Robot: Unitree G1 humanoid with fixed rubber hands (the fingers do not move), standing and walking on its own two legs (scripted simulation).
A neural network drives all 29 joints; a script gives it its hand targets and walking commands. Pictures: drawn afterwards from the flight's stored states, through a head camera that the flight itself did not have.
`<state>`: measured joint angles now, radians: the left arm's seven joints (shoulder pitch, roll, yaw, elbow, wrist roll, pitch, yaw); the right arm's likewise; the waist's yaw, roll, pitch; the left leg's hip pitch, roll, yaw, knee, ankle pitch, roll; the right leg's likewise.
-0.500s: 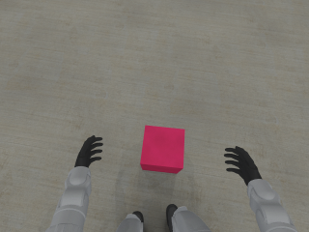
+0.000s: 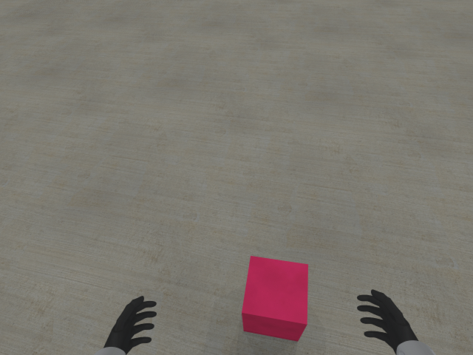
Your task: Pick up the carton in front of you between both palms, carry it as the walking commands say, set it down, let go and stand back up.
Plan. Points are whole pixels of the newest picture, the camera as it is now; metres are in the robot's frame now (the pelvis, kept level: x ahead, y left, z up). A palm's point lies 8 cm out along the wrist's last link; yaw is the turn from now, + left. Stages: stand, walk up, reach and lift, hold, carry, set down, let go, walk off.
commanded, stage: let go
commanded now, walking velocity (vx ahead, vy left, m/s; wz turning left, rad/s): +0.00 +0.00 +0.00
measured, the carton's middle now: (274, 299) +0.41 -0.08 -0.65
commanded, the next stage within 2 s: stand in 0.28 s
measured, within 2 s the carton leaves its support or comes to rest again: neither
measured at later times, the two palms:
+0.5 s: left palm out of the picture +0.11 +0.24 -0.09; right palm out of the picture +0.14 -0.28 -0.10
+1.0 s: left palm out of the picture +0.10 +0.21 -0.12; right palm out of the picture +0.08 -0.30 -0.14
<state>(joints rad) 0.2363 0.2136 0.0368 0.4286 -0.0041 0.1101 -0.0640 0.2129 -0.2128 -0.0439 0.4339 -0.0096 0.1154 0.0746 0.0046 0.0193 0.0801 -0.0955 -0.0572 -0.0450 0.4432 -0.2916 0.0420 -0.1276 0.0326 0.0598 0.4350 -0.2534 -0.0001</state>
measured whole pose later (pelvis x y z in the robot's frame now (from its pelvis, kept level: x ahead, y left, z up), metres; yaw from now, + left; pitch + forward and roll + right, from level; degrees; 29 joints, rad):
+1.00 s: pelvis +0.05 -0.04 -0.01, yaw -1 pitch +3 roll +0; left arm 0.35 0.23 -0.01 0.83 0.01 -0.02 0.03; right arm 0.35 -0.28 0.02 0.84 -0.02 -0.01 -0.05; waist 0.00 0.03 -0.07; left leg -0.17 -0.01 -0.04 0.53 -0.40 -0.01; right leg -0.23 0.09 0.06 0.57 -0.37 -0.07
